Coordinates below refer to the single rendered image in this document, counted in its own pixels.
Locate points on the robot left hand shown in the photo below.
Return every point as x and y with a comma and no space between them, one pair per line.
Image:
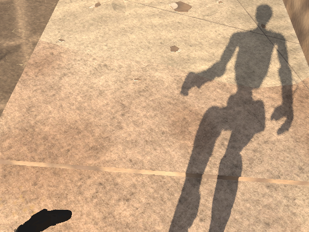
43,219

